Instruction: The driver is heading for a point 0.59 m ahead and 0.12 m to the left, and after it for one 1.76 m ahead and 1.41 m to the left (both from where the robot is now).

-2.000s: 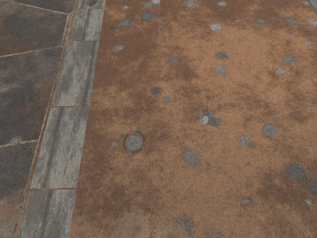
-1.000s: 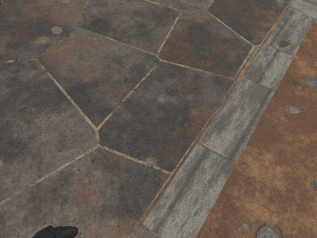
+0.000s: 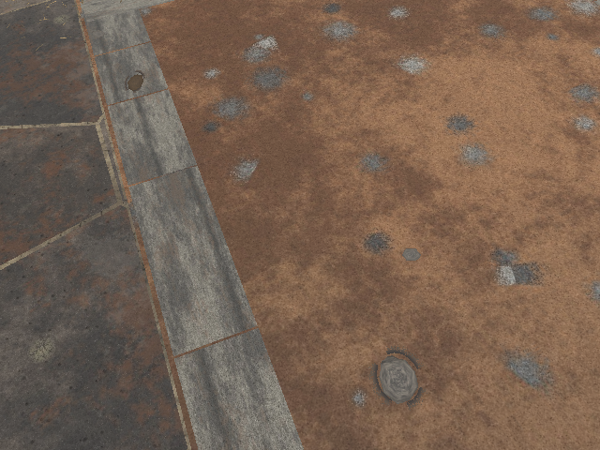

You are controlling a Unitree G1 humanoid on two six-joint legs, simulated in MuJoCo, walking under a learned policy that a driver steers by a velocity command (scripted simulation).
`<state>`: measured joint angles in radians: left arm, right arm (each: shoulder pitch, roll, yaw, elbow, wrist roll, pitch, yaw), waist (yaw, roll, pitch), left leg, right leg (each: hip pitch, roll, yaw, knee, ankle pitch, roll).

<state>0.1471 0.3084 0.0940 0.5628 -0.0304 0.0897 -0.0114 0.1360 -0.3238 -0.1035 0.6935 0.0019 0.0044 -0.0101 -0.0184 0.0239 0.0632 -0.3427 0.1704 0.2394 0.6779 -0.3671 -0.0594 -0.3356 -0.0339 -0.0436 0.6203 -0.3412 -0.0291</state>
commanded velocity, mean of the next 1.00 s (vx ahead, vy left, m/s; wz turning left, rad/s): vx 0.58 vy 0.00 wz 0.33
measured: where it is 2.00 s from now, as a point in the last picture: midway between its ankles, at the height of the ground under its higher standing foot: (195, 305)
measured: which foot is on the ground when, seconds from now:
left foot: up 0.00-0.54, down 0.56-0.98, up 1.00-1.00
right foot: down 0.00-0.56, up 0.58-0.98, down 1.00-1.00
